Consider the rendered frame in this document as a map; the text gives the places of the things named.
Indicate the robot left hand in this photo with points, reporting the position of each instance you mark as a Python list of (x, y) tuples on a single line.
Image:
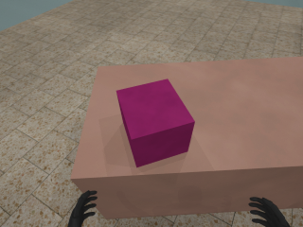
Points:
[(77, 216)]

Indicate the pedestal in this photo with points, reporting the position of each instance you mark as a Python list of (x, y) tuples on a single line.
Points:
[(247, 140)]

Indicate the carton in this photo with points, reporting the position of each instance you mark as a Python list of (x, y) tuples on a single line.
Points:
[(157, 122)]

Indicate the robot right hand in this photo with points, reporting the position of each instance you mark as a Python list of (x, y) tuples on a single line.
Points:
[(273, 216)]

